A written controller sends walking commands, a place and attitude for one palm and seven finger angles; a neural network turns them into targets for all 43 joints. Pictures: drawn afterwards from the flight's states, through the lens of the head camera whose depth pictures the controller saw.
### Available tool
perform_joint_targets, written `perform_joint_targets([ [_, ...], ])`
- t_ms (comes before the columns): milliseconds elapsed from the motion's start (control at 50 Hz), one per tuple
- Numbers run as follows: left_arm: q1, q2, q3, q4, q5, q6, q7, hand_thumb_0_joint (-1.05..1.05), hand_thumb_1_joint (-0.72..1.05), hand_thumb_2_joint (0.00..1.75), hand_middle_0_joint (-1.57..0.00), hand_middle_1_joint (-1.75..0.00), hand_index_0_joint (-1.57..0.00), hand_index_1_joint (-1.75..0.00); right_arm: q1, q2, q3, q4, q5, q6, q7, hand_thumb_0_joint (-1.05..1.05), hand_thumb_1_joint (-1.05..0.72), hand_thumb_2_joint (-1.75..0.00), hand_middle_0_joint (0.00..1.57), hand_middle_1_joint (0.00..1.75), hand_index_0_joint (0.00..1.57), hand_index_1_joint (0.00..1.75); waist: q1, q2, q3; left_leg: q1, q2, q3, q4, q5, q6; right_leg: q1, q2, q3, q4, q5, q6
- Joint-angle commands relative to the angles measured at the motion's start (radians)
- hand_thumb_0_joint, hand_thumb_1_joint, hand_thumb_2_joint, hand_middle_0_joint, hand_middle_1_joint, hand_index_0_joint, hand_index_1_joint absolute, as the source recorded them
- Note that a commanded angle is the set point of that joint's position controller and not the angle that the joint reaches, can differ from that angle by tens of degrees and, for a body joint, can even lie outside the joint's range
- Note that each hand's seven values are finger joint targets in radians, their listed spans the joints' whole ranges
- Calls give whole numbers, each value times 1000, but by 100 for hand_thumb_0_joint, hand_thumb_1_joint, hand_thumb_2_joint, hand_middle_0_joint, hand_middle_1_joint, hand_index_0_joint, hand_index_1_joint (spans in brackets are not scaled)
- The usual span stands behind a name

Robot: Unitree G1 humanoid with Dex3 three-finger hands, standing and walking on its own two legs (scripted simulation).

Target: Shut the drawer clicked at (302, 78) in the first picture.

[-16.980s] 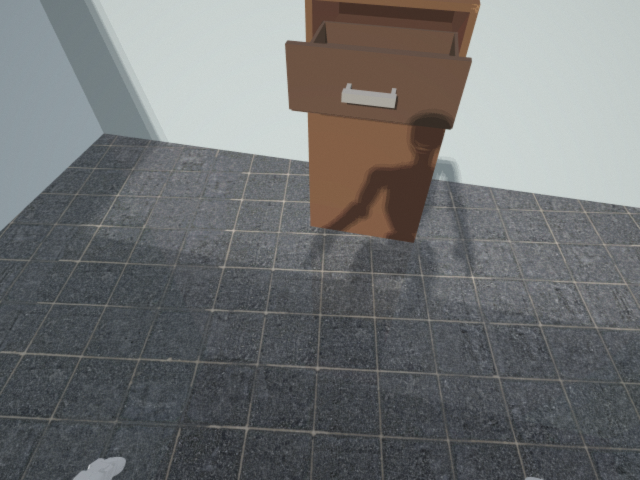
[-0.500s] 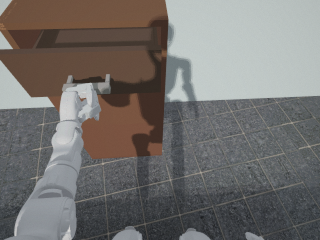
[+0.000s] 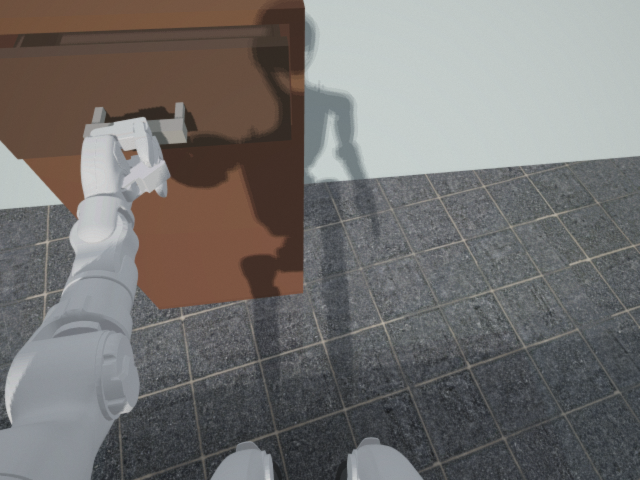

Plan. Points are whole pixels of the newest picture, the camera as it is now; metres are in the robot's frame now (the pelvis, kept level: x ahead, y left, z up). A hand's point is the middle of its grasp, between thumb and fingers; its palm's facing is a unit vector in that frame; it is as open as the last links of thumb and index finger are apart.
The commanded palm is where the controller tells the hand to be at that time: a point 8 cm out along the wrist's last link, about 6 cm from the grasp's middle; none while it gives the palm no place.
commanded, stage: push the drawer shut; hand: left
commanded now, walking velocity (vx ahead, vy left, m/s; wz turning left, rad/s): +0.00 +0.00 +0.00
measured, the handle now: (138, 122) +0.56 +0.20 +0.08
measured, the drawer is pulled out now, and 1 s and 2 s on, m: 0.04 0.00 0.00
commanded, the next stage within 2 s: pull the fist back off the drawer in 0.52 s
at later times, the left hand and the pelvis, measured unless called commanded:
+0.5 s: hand (157, 141) +0.53 +0.18 +0.08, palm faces +0.10 -0.99 -0.04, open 2.9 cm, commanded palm +0.54 +0.21 +0.08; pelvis +0.00 +0.01 -0.01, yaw +0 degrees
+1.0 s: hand (158, 141) +0.53 +0.17 +0.08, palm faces +0.10 -0.99 -0.03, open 3.1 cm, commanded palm +0.50 +0.21 +0.08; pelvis -0.01 +0.02 -0.01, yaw +0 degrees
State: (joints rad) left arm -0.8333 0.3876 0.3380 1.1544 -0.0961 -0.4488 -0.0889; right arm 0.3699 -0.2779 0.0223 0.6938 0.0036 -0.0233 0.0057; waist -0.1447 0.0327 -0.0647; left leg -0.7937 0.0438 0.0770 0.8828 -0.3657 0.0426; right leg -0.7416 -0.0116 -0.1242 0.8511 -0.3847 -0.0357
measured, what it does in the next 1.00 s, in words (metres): stands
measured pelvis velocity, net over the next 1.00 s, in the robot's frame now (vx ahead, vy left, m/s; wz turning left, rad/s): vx -0.01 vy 0.02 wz -0.01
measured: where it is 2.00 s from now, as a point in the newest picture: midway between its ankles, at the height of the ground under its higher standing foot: outside the picture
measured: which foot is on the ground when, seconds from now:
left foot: down 0.00-1.00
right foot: down 0.00-1.00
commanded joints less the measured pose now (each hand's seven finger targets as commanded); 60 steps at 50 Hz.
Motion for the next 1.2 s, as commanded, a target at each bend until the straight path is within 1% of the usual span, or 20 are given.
perform_joint_targets([
  [0, -598, 287, 50, -212, 5, -62, 29, 0, 90, 90, -140, -160, -140, -160, 142, -171, -58, -52, -10, -19, -14, 0, -90, -90, 20, 30, 20, 30, -60, 39, -418, 283, -25, -120, -85, 132, 0, 82, 40, 118, -126, 139, 27],
  [200, -707, 313, 54, -169, 36, -57, 41, 0, 90, 90, -140, -160, -140, -160, 193, -181, -55, -50, -27, 0, -4, 0, -90, -90, 20, 30, 20, 30, -91, 94, -465, 331, -15, -145, -59, 201, -3, 4, 48, 99, -104, 157, 23],
  [220, -710, 288, 34, -155, 38, -53, 41, 0, 90, 90, -140, -160, -140, -160, 198, -180, -55, -49, -28, 3, -1, 0, -90, -90, 20, 30, 20, 30, -100, 89, -468, 333, -15, -145, -59, 199, -3, -4, 49, 99, -107, 153, 26],
  [260, -713, 349, 75, -144, 43, -48, 47, 0, 90, 90, -140, -160, -140, -160, 209, -187, -54, -51, -31, 8, -3, 0, -90, -90, 20, 30, 20, 30, -93, 80, -476, 303, -16, -139, -52, 202, -1, 20, 49, 105, -107, 164, 26],
  [300, -747, 321, 53, -146, 47, -48, 46, 0, 90, 90, -140, -160, -140, -160, 216, -184, -54, -48, -32, 12, 0, 0, -90, -90, 20, 30, 20, 30, -110, 78, -471, 312, -14, -145, -49, 210, 0, 0, 51, 101, -107, 169, 27],
  [340, -784, 369, 73, -126, 51, -41, 51, 0, 90, 90, -140, -160, -140, -160, 228, -191, -52, -38, -29, 16, -6, 0, -90, -90, 20, 30, 20, 30, -126, 61, -445, 277, -13, -145, -49, 174, 3, -8, 51, 104, -114, 141, 32],
  [400, -843, 353, 47, -150, 55, -47, 58, 0, 90, 90, -140, -160, -140, -160, 233, -189, -49, -34, -32, 9, -8, 0, -90, -90, 20, 30, 20, 30, -138, 121, -447, 301, -12, -154, -52, 153, 1, -44, 50, 102, -115, 112, 28],
  [440, -853, 370, 54, -140, 56, -49, 62, 0, 90, 90, -140, -160, -140, -160, 240, -195, -48, -27, -34, 5, -11, 0, -90, -90, 20, 30, 20, 30, -147, 104, -461, 309, -7, -166, -50, 139, -1, -61, 51, 98, -113, 96, 29],
  [500, -890, 335, 17, -141, 55, -52, 64, 0, 90, 90, -140, -160, -140, -160, 243, -195, -44, -23, -35, -7, -12, 0, -90, -90, 20, 30, 20, 30, -159, 157, -443, 326, -5, -174, -60, 106, -3, -104, 51, 93, -113, 66, 25],
  [600, -918, 324, -9, -126, 49, -42, 70, 0, 90, 90, -140, -160, -140, -160, 249, -206, -38, -13, -34, -27, -19, 0, -90, -90, 20, 30, 20, 30, -178, 147, -439, 326, 3, -195, -77, 36, -4, -137, 48, 88, -114, 26, 28],
  [720, -898, 342, 22, -111, 53, -38, 76, 0, 90, 90, -140, -160, -140, -160, 252, -208, -38, -23, -40, -33, -12, 0, -90, -90, 20, 30, 20, 30, -158, 147, -463, 313, -4, -196, -72, 34, -8, -116, 48, 85, -105, 25, 23],
  [760, -900, 317, 5, -131, 54, -43, 75, 0, 90, 90, -140, -160, -140, -160, 245, -207, -42, -29, -42, -31, -7, 0, -90, -90, 20, 30, 20, 30, -157, 153, -468, 331, -2, -206, -72, 28, -10, -131, 47, 82, -102, 24, 22],
  [840, -833, 329, 38, -103, 51, -39, 73, 0, 90, 90, -140, -160, -140, -160, 239, -209, -44, -40, -43, -19, 1, 0, -90, -90, 20, 30, 20, 30, -136, 103, -456, 297, -5, -197, -74, 20, -8, -100, 47, 82, -105, 17, 22],
  [880, -800, 302, 31, -124, 48, -43, 70, 0, 90, 90, -140, -160, -140, -160, 231, -204, -48, -51, -42, -14, 6, 0, -90, -90, 20, 30, 20, 30, -116, 133, -468, 322, -6, -195, -77, 36, -10, -93, 48, 82, -105, 25, 18],
  [920, -752, 321, 57, -144, 47, -49, 71, 0, 90, 90, -140, -160, -140, -160, 231, -205, -52, -54, -43, -3, 10, 0, -90, -90, 20, 30, 20, 30, -94, 144, -489, 356, -1, -200, -79, 87, -16, -85, 49, 74, -95, 53, 14],
  [980, -671, 261, 33, -181, 37, -54, 71, 0, 90, 90, -140, -160, -140, -160, 215, -195, -60, -68, -38, 10, 18, 0, -90, -90, 20, 30, 20, 30, -72, 115, -493, 377, 0, -189, -84, 129, -17, -54, 51, 73, -102, 75, 14],
  [1000, -637, 256, 38, -195, 34, -59, 72, 0, 90, 90, -140, -160, -140, -160, 213, -193, -60, -71, -39, 14, 20, 0, -90, -90, 20, 30, 20, 30, -60, 130, -507, 400, 0, -186, -83, 170, -18, -46, 53, 70, -98, 98, 11],
  [1040, -562, 278, 63, -204, 33, -58, 73, 0, 90, 90, -140, -160, -140, -160, 204, -191, -64, -78, -34, 28, 22, 0, -90, -90, 20, 30, 20, 30, -40, 92, -502, 380, -2, -166, -79, 206, -17, -2, 54, 74, -101, 130, 13],
  [1120, -445, 216, 33, -218, 32, -45, 68, 0, 90, 90, -140, -160, -140, -160, 183, -176, -67, -95, -26, 52, 26, 0, -90, -90, 20, 30, 20, 30, -21, 61, -450, 365, -5, -140, -88, 259, -14, 38, 55, 72, -104, 189, 13],
  [1180, -370, 207, 50, -285, 8, -43, 62, 0, 90, 90, -140, -160, -140, -160, 161, -167, -73, -115, -18, 63, 24, 0, -90, -90, 20, 30, 20, 30, 4, 23, -460, 358, -11, -116, -92, 297, -11, 111, 55, 80, -110, 254, 16],
])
